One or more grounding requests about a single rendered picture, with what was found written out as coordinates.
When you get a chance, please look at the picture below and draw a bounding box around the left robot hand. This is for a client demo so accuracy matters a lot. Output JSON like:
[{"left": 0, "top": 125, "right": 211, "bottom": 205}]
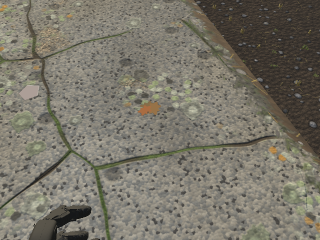
[{"left": 29, "top": 205, "right": 100, "bottom": 240}]

